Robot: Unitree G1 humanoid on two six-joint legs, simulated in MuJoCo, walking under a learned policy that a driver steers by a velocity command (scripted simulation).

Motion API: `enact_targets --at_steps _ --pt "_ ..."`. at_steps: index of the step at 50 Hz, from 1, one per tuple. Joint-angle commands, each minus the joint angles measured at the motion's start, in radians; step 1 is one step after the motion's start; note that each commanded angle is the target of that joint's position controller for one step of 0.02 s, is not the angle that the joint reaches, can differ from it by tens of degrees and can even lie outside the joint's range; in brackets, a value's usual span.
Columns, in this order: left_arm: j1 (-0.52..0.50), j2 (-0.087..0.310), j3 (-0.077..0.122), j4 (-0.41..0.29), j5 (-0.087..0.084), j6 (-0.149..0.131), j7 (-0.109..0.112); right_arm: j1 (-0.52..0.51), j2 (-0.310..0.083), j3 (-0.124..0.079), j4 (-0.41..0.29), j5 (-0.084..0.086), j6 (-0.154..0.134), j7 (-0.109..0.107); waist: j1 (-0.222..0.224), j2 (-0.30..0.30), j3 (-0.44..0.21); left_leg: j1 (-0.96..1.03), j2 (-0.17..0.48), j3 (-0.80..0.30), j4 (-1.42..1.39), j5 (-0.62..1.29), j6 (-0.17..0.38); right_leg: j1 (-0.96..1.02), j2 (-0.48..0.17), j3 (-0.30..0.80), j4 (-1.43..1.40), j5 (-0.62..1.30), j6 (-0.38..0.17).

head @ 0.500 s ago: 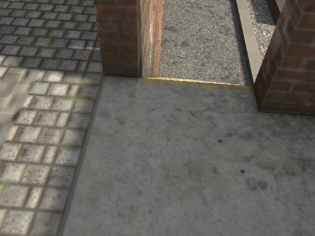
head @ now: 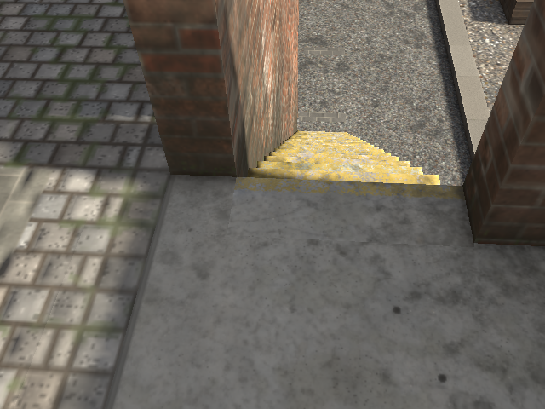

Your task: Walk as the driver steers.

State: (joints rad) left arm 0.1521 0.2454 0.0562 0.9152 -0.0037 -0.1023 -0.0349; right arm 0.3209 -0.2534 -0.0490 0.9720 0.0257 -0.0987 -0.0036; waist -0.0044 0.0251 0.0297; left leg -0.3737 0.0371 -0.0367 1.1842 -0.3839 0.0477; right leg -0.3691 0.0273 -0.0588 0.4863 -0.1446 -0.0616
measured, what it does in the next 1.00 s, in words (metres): walks ahead, turning right: left foot, then right foot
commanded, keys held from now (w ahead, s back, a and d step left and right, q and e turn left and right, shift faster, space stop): w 0.26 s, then w+e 0.38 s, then e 0.14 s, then no key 0.22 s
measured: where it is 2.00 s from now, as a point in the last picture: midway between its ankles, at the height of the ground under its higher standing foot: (289, 382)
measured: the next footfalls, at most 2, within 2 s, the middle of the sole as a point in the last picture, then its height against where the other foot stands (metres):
left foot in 0.44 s outside the picture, level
right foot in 0.92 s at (344, 367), level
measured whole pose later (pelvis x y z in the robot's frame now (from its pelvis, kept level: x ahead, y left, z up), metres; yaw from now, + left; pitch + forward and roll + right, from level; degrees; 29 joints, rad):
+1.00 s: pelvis +0.46 +0.00 -0.01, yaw -18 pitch +2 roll +2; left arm 0.06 0.27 0.06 0.75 0.03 -0.02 -0.01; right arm 0.14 -0.30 -0.06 0.92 0.00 -0.05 -0.01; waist -0.02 0.01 0.07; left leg -0.33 0.05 0.06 1.06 -0.59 -0.05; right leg -0.48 0.02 -0.03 0.57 -0.12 -0.08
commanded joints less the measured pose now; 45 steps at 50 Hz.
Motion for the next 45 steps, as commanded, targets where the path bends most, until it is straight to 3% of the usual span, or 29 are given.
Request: enact_targets --at_steps 1,2,5,11,16,19,20,21,22,23,24,25,26,27,28,30,34,36,40,42,43,44,45 --pt "0.033 0.071 0.008 -0.022 0.014 -0.012 -0.005 0.017 -0.078 -0.030 -0.062 -0.005 0.001 -0.011 -0.008 -0.108 -0.072 -0.206 0.111 -0.040 -0.002 0.114 0.009 0.200 -0.253 0.307 -0.307 0.062 -0.157" --pt "0.050 0.081 0.011 -0.011 0.012 -0.015 -0.003 0.032 -0.056 -0.028 -0.059 -0.007 0.012 -0.012 -0.015 -0.108 -0.064 -0.191 0.116 -0.031 -0.026 0.125 0.003 0.172 -0.245 0.279 -0.328 0.089 -0.167" --pt "0.101 0.127 0.020 0.013 0.010 -0.017 0.016 -0.052 -0.065 -0.035 -0.091 -0.017 0.025 -0.018 -0.009 -0.083 -0.017 -0.281 0.128 -0.024 -0.148 0.234 -0.025 0.173 -0.244 0.228 -0.371 0.145 -0.181" --pt "0.194 0.138 0.018 0.043 -0.002 -0.001 0.040 -0.252 -0.041 -0.028 -0.149 -0.016 0.015 -0.003 0.049 -0.082 0.021 -0.327 0.094 0.009 -0.475 0.482 -0.041 0.259 -0.216 0.147 -0.386 0.156 -0.138" --pt "0.288 0.142 0.021 0.084 -0.013 0.020 0.043 -0.401 -0.039 -0.017 -0.205 -0.007 0.000 0.023 0.094 -0.074 0.069 -0.339 0.056 0.020 -0.627 0.435 -0.038 0.378 -0.255 0.172 -0.326 0.162 -0.143" --pt "0.272 0.165 0.033 0.083 -0.019 0.032 0.051 -0.382 -0.070 -0.023 -0.215 -0.004 -0.018 0.036 0.055 -0.099 0.052 -0.240 0.032 0.011 -0.695 0.357 -0.019 0.407 -0.285 0.215 -0.251 0.219 -0.124" --pt "0.253 0.174 0.038 0.077 -0.020 0.036 0.052 -0.336 -0.089 -0.031 -0.205 -0.004 -0.023 0.036 0.025 -0.113 0.027 -0.153 0.013 0.024 -0.706 0.331 -0.009 0.397 -0.284 0.222 -0.208 0.289 -0.115" --pt "0.225 0.172 0.037 0.068 -0.020 0.038 0.051 -0.234 -0.118 -0.047 -0.177 -0.006 -0.027 0.032 -0.035 -0.112 -0.031 0.003 -0.015 0.048 -0.732 0.325 0.009 0.372 -0.248 0.201 -0.101 0.421 -0.094" --pt "0.211 0.139 0.025 0.054 -0.012 0.037 0.048 -0.058 -0.174 -0.072 -0.131 -0.014 -0.030 0.022 -0.108 -0.090 -0.157 0.274 0.022 0.019 -0.699 0.349 0.047 0.265 -0.184 0.162 0.108 0.419 -0.061" --pt "0.230 0.074 0.006 0.020 0.005 0.034 0.049 0.107 -0.256 -0.092 -0.108 -0.034 -0.027 0.010 -0.140 0.065 -0.324 0.608 0.246 -0.239 -0.695 0.303 0.116 0.002 -0.075 0.090 0.457 0.104 -0.010" --pt "0.335 -0.013 -0.018 0.015 -0.018 0.013 0.045 0.117 -0.272 -0.088 -0.102 -0.039 -0.021 0.018 -0.083 0.325 -0.432 0.790 0.413 -0.646 -0.835 0.173 0.228 -0.276 0.036 0.133 0.708 -0.455 0.019" --pt "0.285 0.106 0.011 0.026 -0.041 0.005 0.045 0.070 -0.164 -0.060 -0.115 -0.032 -0.021 0.017 -0.095 0.200 -0.336 0.702 0.374 -0.594 -0.864 0.090 0.188 -0.355 -0.032 0.213 0.817 -0.425 0.014" --pt "0.214 0.135 0.022 0.007 -0.049 0.004 0.045 -0.004 -0.119 -0.046 -0.128 -0.026 -0.021 0.014 -0.083 0.137 -0.207 0.562 0.346 -0.424 -0.879 0.124 0.144 -0.386 -0.077 0.185 0.820 -0.331 0.004" --pt "0.181 0.120 0.024 0.005 -0.042 0.008 0.051 -0.071 -0.100 -0.039 -0.133 -0.028 -0.020 0.016 -0.051 0.060 -0.144 0.424 0.307 -0.322 -0.916 0.174 0.123 -0.340 -0.121 0.170 0.786 -0.245 0.006" --pt "0.170 0.106 0.032 0.004 -0.033 0.018 0.053 -0.112 -0.077 -0.034 -0.131 -0.032 -0.021 0.019 -0.026 0.062 -0.089 0.323 0.272 -0.232 -0.957 0.222 0.113 -0.301 -0.147 0.170 0.739 -0.191 0.007" --pt "0.195 0.061 0.034 0.001 -0.036 0.046 0.047 -0.139 -0.062 -0.032 -0.119 -0.041 -0.025 0.017 0.011 0.089 -0.056 0.224 0.241 -0.117 -1.014 0.270 0.113 -0.233 -0.173 0.162 0.703 -0.138 0.008" --pt "0.140 0.068 0.047 -0.053 -0.016 0.080 0.050 -0.158 -0.110 -0.045 -0.104 -0.051 -0.033 0.002 0.041 0.051 0.002 0.179 0.230 0.063 -1.026 0.596 0.126 -0.275 -0.167 0.150 0.606 -0.028 0.042" --pt "0.072 0.049 0.037 -0.091 -0.005 0.078 0.041 -0.170 -0.132 -0.049 -0.107 -0.052 -0.022 -0.014 0.033 0.046 0.016 0.166 0.213 0.146 -1.006 0.711 0.118 -0.246 -0.153 0.108 0.447 0.050 0.059" --pt "-0.056 0.041 0.023 -0.154 0.007 0.084 0.014 -0.130 -0.180 -0.060 -0.092 -0.026 0.004 -0.039 -0.017 0.025 -0.012 0.252 0.230 0.199 -0.944 0.763 0.116 -0.183 -0.114 0.034 0.215 0.126 0.062" --pt "-0.074 0.059 0.026 -0.179 0.005 0.092 0.003 -0.118 -0.195 -0.064 -0.079 -0.010 0.018 -0.041 -0.016 0.047 -0.030 0.312 0.254 0.186 -0.886 0.784 0.106 -0.162 -0.099 0.033 0.158 0.077 0.045" --pt "-0.070 0.087 0.031 -0.193 0.008 0.094 0.002 -0.147 -0.206 -0.065 -0.088 -0.006 0.022 -0.042 -0.002 0.066 -0.039 0.323 0.257 0.182 -0.842 0.819 0.097 -0.131 -0.088 0.032 0.137 0.035 0.032" --pt "-0.033 0.119 0.043 -0.189 0.017 0.093 0.000 -0.169 -0.218 -0.068 -0.095 -0.007 0.028 -0.040 0.026 0.075 -0.067 0.331 0.250 0.185 -0.770 0.883 0.079 -0.072 -0.060 0.017 0.115 0.011 0.017" --pt "0.047 0.142 0.054 -0.167 0.025 0.096 0.006 -0.181 -0.214 -0.066 -0.096 0.003 0.029 -0.035 0.074 0.054 -0.109 0.326 0.220 0.199 -0.647 0.882 0.047 0.043 -0.022 0.000 0.028 0.065 -0.003"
